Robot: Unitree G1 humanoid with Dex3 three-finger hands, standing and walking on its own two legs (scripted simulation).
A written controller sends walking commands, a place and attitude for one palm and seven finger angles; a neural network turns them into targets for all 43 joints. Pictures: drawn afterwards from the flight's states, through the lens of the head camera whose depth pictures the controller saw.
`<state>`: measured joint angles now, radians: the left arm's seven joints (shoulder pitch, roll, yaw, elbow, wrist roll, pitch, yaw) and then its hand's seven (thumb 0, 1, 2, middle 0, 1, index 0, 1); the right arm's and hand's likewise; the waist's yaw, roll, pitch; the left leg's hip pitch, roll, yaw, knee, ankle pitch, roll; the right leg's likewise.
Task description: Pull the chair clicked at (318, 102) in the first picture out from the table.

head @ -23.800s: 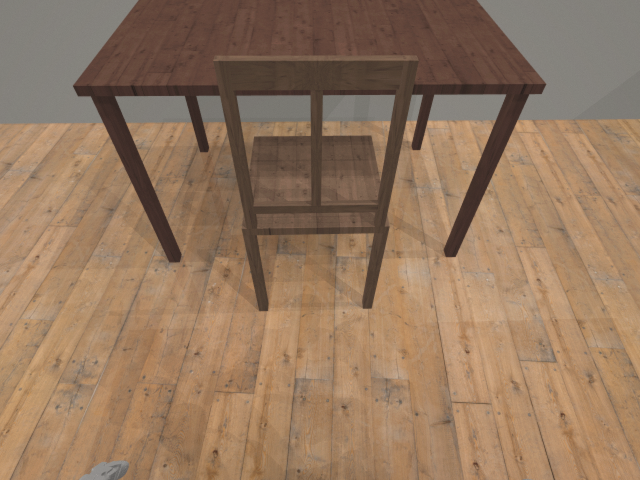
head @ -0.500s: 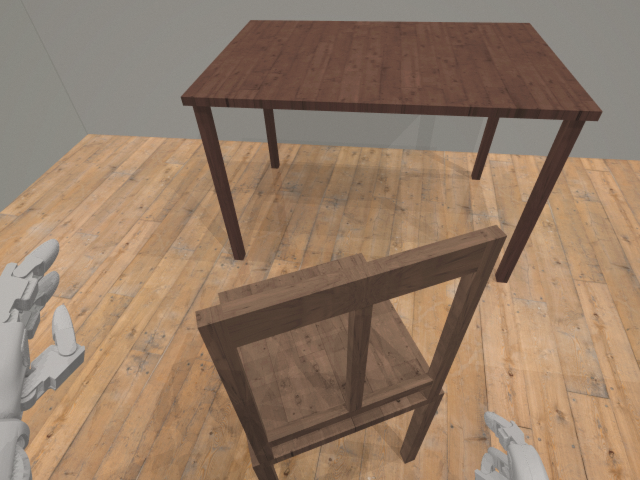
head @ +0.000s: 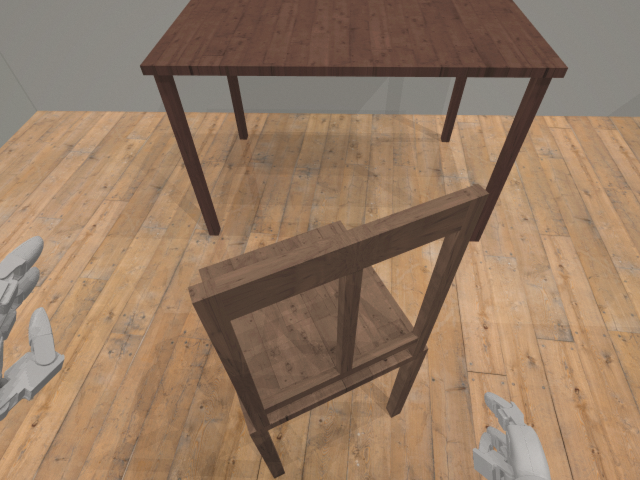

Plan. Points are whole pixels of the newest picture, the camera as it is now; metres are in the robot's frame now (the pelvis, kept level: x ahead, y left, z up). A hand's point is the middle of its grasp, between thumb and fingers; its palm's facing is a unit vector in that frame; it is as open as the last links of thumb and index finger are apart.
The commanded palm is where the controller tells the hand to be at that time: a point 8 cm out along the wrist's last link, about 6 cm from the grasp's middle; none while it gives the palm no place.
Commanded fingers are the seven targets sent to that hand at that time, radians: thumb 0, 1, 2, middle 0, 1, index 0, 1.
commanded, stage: step back with the hand held close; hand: left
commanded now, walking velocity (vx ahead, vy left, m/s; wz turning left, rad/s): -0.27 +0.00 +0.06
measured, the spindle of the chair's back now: (346, 326) +0.36 -0.01 -0.08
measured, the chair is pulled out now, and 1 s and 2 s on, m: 0.60 0.60 0.60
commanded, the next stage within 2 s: stop stepping back and stand still in 1.24 s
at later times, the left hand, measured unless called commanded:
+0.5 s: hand out of the picture +0.12 +0.28 +0.16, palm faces +0.47 -0.75 -0.47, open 7.4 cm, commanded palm +0.07 +0.31 +0.17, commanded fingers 0.00 0.90 0.90 -0.20 -0.30 -0.20 -0.30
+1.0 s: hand out of the picture +0.08 +0.29 +0.17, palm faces +0.47 -0.74 -0.48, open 7.4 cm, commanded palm +0.02 +0.33 +0.17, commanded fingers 0.00 0.90 0.90 -0.20 -0.30 -0.20 -0.30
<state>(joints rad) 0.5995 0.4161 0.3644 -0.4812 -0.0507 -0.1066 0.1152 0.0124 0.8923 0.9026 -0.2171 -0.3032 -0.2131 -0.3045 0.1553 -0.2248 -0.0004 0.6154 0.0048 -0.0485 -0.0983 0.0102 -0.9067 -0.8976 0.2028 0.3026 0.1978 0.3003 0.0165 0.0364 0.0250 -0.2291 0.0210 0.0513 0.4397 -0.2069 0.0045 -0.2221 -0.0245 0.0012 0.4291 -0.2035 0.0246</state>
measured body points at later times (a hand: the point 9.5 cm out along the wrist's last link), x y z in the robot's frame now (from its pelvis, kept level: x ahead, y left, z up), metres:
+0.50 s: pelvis -0.06 +0.01 -0.01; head -0.05 +0.02 +0.44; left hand +0.09 +0.32 +0.18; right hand +0.12 -0.22 -0.09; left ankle +0.02 +0.12 -0.74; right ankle +0.01 -0.13 -0.74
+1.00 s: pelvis -0.11 +0.02 -0.02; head -0.09 +0.05 +0.43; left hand +0.05 +0.33 +0.19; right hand +0.08 -0.22 -0.09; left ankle +0.00 +0.12 -0.74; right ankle -0.03 -0.13 -0.74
